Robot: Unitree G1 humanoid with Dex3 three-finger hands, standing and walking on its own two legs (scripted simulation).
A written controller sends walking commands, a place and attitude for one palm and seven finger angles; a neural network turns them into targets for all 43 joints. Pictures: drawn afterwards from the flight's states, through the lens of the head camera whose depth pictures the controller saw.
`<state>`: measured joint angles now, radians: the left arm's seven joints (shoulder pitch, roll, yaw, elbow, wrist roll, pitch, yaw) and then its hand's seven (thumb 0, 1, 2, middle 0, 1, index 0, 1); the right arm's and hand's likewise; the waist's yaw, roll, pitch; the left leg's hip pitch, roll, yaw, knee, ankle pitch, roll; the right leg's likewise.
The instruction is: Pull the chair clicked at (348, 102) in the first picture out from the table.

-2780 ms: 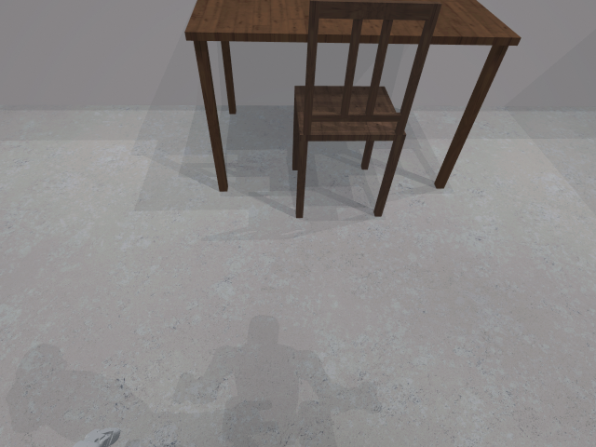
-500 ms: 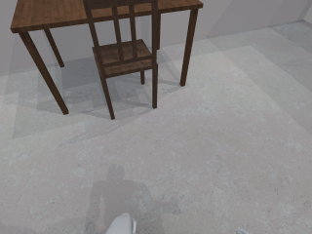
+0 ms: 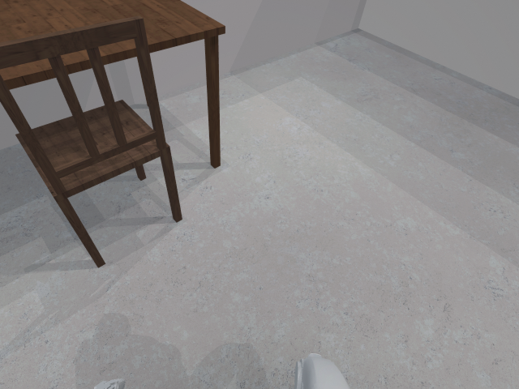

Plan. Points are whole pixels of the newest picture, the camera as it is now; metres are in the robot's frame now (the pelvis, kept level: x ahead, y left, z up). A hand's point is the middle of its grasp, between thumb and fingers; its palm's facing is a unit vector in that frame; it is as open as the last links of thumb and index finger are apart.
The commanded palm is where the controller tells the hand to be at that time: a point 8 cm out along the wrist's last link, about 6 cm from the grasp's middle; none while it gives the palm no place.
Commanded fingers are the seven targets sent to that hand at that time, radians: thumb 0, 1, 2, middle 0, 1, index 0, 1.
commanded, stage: walk to a spot facing it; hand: left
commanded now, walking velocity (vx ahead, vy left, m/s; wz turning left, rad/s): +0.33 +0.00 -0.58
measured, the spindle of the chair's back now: (76, 111) +0.79 +0.55 -0.07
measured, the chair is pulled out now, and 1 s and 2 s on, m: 0.00 0.00 0.00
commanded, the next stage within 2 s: turn to face it in 0.72 s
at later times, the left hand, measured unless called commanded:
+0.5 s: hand (201, 300) +0.31 +0.13 -0.17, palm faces -0.20 -0.95 -0.25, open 7.2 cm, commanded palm none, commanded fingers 0.00 0.90 0.90 -0.20 -0.30 -0.20 -0.30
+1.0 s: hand (217, 240) +0.47 +0.11 -0.18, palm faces -0.33 -0.93 -0.17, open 7.4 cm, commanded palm none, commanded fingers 0.00 0.90 0.90 -0.20 -0.30 -0.20 -0.30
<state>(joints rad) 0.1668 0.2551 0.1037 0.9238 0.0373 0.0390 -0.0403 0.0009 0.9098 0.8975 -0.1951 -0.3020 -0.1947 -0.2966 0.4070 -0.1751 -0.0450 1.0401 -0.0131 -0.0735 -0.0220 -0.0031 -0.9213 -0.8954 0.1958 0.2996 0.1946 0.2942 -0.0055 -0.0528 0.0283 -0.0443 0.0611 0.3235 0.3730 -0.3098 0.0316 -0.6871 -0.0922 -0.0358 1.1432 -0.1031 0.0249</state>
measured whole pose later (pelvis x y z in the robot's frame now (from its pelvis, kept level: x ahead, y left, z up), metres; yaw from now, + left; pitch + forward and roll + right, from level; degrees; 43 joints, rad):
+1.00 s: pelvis +0.37 -0.05 +0.00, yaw -23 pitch -1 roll -1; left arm 0.26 0.20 0.06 1.03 0.02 0.00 0.01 0.00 0.91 0.90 -0.20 -0.30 -0.20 -0.30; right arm 0.24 -0.16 -0.04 1.00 -0.01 -0.05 -0.03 -0.02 -0.94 -0.89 0.20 0.30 0.20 0.29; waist 0.00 -0.04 0.05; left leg -0.19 0.08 0.19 0.45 -0.24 0.02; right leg -0.45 -0.07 -0.06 0.94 -0.35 0.03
